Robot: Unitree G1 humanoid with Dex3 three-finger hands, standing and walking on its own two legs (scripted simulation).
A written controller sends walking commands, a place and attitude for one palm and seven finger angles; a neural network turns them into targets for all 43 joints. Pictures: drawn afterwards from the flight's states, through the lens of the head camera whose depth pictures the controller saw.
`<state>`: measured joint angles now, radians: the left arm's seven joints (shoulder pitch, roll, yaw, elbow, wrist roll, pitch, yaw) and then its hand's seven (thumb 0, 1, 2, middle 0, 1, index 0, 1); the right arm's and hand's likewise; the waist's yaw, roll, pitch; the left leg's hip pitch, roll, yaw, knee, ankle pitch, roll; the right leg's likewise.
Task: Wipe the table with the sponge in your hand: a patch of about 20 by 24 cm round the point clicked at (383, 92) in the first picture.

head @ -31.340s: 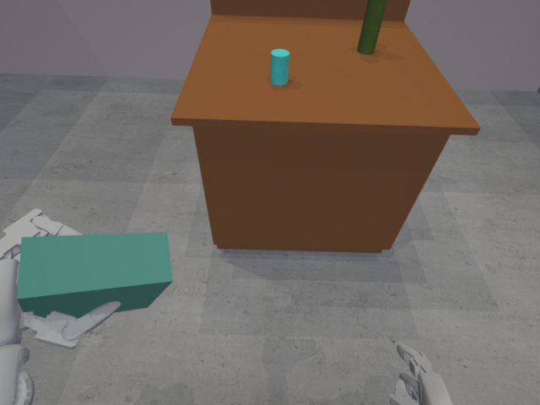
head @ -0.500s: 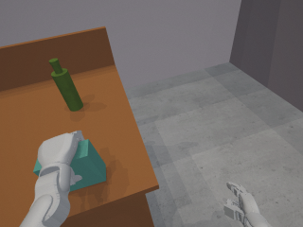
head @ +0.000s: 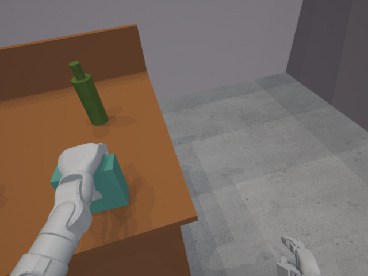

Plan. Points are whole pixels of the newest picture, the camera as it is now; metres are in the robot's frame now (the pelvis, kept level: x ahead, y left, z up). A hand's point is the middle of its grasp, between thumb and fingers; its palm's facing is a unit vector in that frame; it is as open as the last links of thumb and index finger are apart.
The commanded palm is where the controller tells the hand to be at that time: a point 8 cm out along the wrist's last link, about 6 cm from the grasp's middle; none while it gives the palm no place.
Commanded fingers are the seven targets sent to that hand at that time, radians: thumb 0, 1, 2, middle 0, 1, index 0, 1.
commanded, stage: wipe forward along the middle lane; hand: left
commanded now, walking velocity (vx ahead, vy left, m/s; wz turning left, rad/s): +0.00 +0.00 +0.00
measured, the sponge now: (97, 191) +0.30 +0.26 +0.02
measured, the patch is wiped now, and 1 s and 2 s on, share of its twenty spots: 1.00 1.00 1.00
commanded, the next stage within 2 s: slide back across to the first lane in 1.12 s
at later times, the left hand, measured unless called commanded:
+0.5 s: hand (90, 160) +0.35 +0.28 +0.08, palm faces -0.11 -0.03 -0.99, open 9.7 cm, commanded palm +0.34 +0.29 +0.11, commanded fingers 0.00 0.10 1.30 -1.20 -1.60 -1.20 -1.60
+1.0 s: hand (88, 145) +0.40 +0.31 +0.08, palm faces -0.13 +0.00 -0.99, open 9.7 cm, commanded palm +0.39 +0.31 +0.11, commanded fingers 0.00 0.10 1.30 -1.20 -1.60 -1.20 -1.60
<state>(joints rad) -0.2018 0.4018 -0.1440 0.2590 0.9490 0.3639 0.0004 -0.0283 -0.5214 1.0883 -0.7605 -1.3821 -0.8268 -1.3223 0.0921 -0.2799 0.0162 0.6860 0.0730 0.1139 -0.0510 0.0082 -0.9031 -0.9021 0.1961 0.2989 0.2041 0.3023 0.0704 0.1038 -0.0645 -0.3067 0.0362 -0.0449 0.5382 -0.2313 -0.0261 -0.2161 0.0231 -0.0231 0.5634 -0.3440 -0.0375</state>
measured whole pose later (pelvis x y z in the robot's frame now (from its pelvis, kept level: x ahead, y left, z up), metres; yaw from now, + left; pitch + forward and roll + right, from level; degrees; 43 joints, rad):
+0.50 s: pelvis -0.02 -0.01 -0.01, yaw +0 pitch +4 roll +0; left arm -0.48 0.49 -0.05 0.68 0.97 0.18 0.02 0.00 -0.56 1.12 -0.78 -1.36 -0.85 -1.32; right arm 0.21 -0.30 -0.02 0.71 0.08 0.13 -0.06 0.01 -0.90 -0.90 0.20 0.30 0.20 0.30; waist 0.02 0.10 -0.08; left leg -0.44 0.05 -0.06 0.60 -0.23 0.00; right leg -0.34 0.04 -0.03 0.61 -0.33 -0.05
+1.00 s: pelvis -0.02 +0.00 -0.01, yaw +0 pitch +8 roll -1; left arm -0.75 0.56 -0.04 0.99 1.02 0.14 0.06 0.02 -0.57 1.14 -0.79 -1.35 -0.85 -1.33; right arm 0.22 -0.29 -0.01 0.71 0.08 0.13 -0.05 0.00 -0.90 -0.90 0.20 0.30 0.20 0.30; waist -0.03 0.08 -0.09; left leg -0.57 0.05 -0.08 0.66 -0.24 -0.01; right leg -0.46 0.05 -0.05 0.65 -0.33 -0.04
